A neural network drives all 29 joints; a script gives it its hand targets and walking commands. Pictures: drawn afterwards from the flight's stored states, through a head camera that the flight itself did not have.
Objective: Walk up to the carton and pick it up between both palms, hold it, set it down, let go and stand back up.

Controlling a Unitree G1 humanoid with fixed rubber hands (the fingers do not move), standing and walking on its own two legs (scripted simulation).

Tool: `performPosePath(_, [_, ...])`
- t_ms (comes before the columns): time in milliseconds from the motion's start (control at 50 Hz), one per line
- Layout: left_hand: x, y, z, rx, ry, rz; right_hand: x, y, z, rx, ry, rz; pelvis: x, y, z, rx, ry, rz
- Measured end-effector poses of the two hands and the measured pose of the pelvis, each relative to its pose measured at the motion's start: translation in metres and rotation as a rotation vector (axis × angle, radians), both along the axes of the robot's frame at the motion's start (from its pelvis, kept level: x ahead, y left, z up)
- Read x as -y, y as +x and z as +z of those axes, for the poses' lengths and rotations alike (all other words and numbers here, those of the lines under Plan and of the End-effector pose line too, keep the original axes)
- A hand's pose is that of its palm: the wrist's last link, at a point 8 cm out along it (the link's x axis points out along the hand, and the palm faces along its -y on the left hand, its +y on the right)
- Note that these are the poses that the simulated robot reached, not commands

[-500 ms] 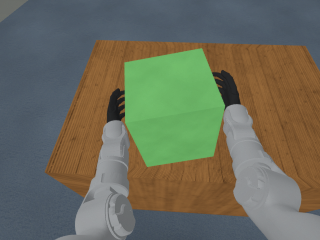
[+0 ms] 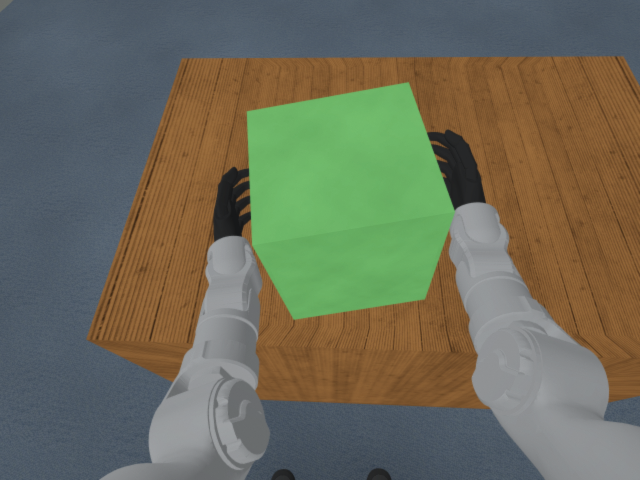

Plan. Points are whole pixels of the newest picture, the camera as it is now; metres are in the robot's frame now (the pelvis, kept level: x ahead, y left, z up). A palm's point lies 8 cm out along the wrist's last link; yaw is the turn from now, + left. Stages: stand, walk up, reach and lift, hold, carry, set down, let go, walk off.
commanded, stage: set down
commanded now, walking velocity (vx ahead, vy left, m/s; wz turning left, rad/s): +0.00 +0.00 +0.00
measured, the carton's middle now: (344, 214) +0.45 +0.02 -0.01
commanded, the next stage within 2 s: none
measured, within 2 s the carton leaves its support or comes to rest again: rests again in 1.58 s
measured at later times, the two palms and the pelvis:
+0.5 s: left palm (233, 232) +0.40 +0.16 +0.03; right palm (466, 200) +0.44 -0.14 +0.05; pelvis +0.00 +0.00 +0.00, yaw +0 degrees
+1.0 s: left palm (236, 231) +0.40 +0.16 +0.02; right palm (468, 210) +0.43 -0.14 +0.04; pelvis +0.00 +0.00 +0.00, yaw -1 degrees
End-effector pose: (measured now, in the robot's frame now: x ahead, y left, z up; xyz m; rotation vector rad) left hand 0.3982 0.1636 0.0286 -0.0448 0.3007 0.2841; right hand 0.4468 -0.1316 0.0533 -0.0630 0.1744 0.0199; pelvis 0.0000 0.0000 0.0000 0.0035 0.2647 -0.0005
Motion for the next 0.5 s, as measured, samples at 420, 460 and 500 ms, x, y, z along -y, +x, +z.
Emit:
performPosePath(420, [0.0022, -0.0012, -0.0001, 0.003, 0.003, -0.005, 0.0028, -0.0049, -0.0032, -0.027, -0.013, -0.005, -0.0019, 0.0016, 0.0007, 0.006, -0.001, -0.007])
performPosePath(460, [0.0026, -0.0011, -0.0001, 0.003, 0.005, -0.005, 0.0033, -0.0049, -0.0037, -0.027, -0.014, -0.005, -0.0017, 0.0022, 0.0008, 0.009, -0.001, -0.007])
performPosePath(500, [0.0029, -0.0010, -0.0002, 0.005, 0.005, -0.004, 0.0037, -0.0049, -0.0041, -0.027, -0.014, -0.005, -0.0016, 0.0027, 0.0010, 0.012, 0.000, -0.007])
